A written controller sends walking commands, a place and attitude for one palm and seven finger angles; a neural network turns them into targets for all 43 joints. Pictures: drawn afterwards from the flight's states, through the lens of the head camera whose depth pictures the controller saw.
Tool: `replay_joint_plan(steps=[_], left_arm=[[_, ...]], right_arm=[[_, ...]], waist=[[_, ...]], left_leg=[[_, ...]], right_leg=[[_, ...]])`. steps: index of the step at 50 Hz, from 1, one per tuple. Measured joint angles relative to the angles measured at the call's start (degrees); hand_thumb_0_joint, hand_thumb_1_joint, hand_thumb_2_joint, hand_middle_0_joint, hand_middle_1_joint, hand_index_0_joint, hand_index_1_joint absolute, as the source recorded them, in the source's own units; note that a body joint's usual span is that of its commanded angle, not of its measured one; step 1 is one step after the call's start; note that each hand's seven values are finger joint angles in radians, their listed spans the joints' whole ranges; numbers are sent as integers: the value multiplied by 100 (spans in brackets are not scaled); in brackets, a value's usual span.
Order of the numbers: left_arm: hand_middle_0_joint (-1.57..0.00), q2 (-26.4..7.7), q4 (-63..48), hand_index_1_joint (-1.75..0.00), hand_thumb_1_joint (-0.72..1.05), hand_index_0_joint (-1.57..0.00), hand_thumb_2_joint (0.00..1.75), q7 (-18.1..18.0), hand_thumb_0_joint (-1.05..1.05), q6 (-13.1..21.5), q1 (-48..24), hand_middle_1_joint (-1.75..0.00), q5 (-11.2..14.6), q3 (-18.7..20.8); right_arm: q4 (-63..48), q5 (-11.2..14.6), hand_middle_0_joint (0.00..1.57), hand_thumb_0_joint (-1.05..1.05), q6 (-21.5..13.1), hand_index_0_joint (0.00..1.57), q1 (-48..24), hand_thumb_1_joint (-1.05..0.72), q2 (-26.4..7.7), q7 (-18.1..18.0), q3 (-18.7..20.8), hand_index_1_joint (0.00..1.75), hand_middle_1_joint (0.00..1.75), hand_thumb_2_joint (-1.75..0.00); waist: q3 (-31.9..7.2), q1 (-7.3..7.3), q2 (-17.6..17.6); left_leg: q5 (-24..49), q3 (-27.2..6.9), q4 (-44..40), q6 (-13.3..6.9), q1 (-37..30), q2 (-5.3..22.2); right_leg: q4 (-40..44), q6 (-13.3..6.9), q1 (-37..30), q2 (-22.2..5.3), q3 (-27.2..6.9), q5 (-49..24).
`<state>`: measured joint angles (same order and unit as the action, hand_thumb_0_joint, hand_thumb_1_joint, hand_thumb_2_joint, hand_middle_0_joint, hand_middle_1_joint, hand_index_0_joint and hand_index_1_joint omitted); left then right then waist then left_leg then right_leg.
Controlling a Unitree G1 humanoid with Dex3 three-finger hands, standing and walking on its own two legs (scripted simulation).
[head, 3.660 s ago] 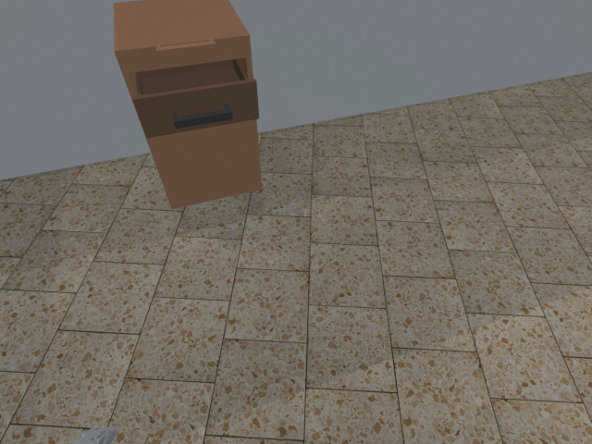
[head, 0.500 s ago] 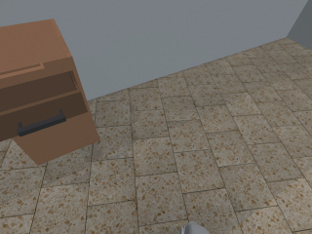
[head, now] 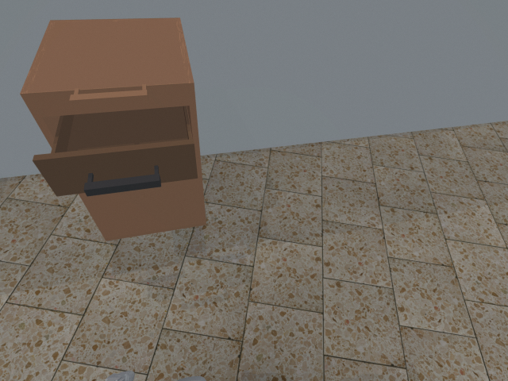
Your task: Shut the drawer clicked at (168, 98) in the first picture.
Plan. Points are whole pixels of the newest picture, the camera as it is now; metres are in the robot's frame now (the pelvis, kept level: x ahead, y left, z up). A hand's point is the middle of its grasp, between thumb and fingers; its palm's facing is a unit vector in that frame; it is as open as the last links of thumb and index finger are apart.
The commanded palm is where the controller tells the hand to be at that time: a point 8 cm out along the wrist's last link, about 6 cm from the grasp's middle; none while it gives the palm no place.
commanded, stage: turn to face it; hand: left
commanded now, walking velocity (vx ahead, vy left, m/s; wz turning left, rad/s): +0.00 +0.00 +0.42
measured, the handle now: (124, 178) +0.61 +0.36 -0.16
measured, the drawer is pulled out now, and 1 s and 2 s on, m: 0.17 0.17 0.17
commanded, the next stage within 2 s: take the last steps up to it in 0.38 s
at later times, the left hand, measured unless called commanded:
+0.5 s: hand out of the picture +0.02 +0.15 -0.13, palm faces +0.24 -0.93 -0.29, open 7.4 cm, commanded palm none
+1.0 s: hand out of the picture -0.05 +0.18 -0.15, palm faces +0.35 -0.92 -0.17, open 7.4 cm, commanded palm none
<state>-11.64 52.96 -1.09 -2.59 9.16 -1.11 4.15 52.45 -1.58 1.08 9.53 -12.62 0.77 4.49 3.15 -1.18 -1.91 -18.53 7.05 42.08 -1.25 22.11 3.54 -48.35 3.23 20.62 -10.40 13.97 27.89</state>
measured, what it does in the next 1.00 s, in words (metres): steps on the spot, turning left: right foot, then left foot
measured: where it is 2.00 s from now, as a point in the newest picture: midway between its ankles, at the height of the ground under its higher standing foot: (227, 378)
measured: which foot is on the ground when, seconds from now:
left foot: down 0.00-0.38, up 0.40-0.82, down 0.84-1.00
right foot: up 0.00-0.36, down 0.38-0.84, up 0.86-1.00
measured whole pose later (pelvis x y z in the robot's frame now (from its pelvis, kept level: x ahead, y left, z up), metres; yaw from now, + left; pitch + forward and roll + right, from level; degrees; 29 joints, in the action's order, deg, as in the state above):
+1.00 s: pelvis +0.05 +0.02 +0.03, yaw +16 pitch -1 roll +0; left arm -11.5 63.9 1.0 -1.1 21.1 -1.7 3.4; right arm 59.2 -1.0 -2.3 16.1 -9.0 -1.2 1.9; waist 1.2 1.3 -2.0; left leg -16.4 6.2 22.4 -1.9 4.9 0.4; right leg -58.0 0.0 25.8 -5.6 4.6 18.6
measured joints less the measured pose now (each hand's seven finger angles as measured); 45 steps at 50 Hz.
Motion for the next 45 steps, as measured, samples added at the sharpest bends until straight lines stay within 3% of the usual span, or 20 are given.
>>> replay_joint_plan(steps=[3,6,11,17,19,23,25,28,33,40,42,43,45], left_arm=[[-20,-163,74,-30,91,-20,90,13,0,-111,30,-30,-7,82],[-20,-248,89,-30,91,-20,90,47,0,-91,107,-30,-1,98],[-20,-272,86,-30,91,-20,90,29,1,-94,283,-30,28,58],[-20,-150,90,-30,91,-20,90,-4,1,-27,376,-30,66,-35],[-20,-98,60,-30,91,-20,90,-17,1,77,448,-30,52,-81],[-20,147,79,-30,91,-20,90,-29,1,162,512,-30,-2,-191],[-20,245,100,-30,91,-20,90,-37,1,173,558,-30,-8,-223],[-20,348,176,-30,90,-21,90,-26,1,237,623,-30,-22,-254],[-20,362,368,-30,92,-21,90,22,1,387,844,-30,-59,-237],[-20,183,796,-30,91,-21,90,80,1,391,1293,-30,-81,-161],[-20,144,940,-30,91,-21,90,97,1,324,1444,-30,-46,-140],[-20,120,1010,-30,91,-21,90,110,1,267,1481,-30,-32,-129],[-20,70,1126,-30,91,-21,90,122,1,133,1491,-30,-50,-112]], right_arm=[[-113,-6,20,0,-61,20,-49,-91,-31,-66,-54,30,30,-90],[-109,6,20,0,-48,20,-18,-91,-46,-115,-105,30,30,-90],[-56,21,20,0,12,20,37,-90,-21,-113,-155,30,30,-90],[75,25,20,0,135,20,81,-90,44,-72,-175,30,30,-90],[127,68,20,0,168,20,110,-90,53,-49,-162,30,30,-90],[270,86,20,0,327,20,79,-90,1,-30,-70,30,30,-90],[332,76,20,0,346,20,53,-90,-16,-13,-42,30,30,-90],[412,58,20,0,316,20,61,-91,-18,-2,-34,30,30,-90],[560,26,20,1,274,20,103,-91,-3,49,-45,30,30,-90],[553,37,20,1,99,20,13,-91,85,74,-122,30,30,-90],[492,42,20,1,-41,20,38,-91,97,46,-167,30,30,-90],[475,32,20,0,-116,20,46,-91,126,17,-174,30,30,-90],[461,17,20,0,-212,20,134,-91,228,-35,-213,30,30,-90]], waist=[[22,9,-51],[13,65,-30],[8,99,130],[50,68,332],[23,101,363],[61,122,529],[76,131,526],[73,144,461],[-29,258,332],[-160,482,94],[-229,470,116],[-229,439,98],[-213,398,17]], left_leg=[[17,-89,-200,-173,-73,-127],[332,-192,-787,-160,-320,-262],[650,-394,-1399,-148,-612,-375],[656,-652,-1340,5,-604,-449],[539,-714,-1065,96,-462,-490],[-653,-884,782,178,152,-558],[-585,-843,1595,237,354,-517],[-463,-756,1841,335,311,-382],[-451,-599,1135,346,-62,-155],[-429,-288,-444,159,-654,-88],[-206,-208,-1239,104,-1019,-77],[117,-200,-1305,65,-1039,-93],[102,-116,-1193,2,-1117,-149]], right_leg=[[-1367,34,574,328,-698,94],[-1669,75,773,460,-960,-378],[-828,103,521,584,-1110,-413],[723,13,-184,756,-1122,-603],[1543,-85,-533,774,-1085,-1128],[1532,-463,-599,761,-837,-1075],[1704,-500,-692,730,-760,-1152],[1941,-509,-816,678,-660,-1275],[2255,-474,-988,605,-472,-1392],[2358,-304,-1100,470,-335,-1372],[2089,-227,-1018,470,-323,-1191],[1751,-235,-897,452,-379,-863],[706,-306,-499,476,-665,-282]])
